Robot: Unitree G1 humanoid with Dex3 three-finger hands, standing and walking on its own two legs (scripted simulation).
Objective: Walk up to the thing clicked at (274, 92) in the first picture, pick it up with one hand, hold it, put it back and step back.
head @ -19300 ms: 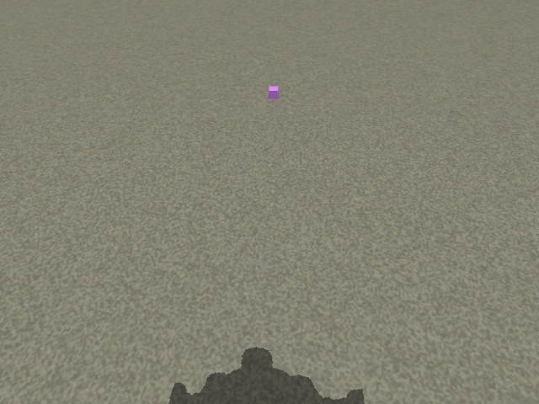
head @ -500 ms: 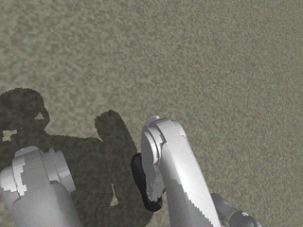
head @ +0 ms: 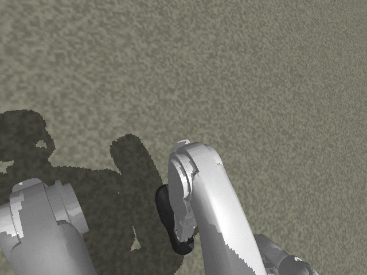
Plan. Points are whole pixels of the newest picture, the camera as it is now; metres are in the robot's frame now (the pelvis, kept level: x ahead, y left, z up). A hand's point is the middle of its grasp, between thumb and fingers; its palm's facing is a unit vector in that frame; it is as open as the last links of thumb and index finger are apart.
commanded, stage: close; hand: left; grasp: from above
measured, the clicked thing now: out of the picture +0.41 +0.37 -0.26
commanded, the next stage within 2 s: settle in 1.10 s
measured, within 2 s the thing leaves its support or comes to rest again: leaves its support in 1.50 s
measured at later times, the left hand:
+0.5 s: hand out of the picture +0.40 +0.37 -0.24, palm faces -0.42 -0.22 -0.88, open 10.6 cm
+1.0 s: hand out of the picture +0.39 +0.37 -0.24, palm faces -0.41 -0.21 -0.89, open 9.5 cm
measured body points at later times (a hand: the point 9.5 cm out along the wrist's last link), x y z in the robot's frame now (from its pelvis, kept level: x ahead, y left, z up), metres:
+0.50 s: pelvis +0.00 +0.00 +0.00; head +0.25 +0.15 +0.35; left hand +0.41 +0.37 -0.19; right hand +0.09 -0.25 -0.06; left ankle +0.06 +0.14 -0.26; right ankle +0.11 -0.13 -0.26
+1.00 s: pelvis +0.00 +0.00 +0.00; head +0.24 +0.15 +0.35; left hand +0.41 +0.37 -0.19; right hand +0.09 -0.25 -0.06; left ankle +0.06 +0.14 -0.26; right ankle +0.11 -0.13 -0.26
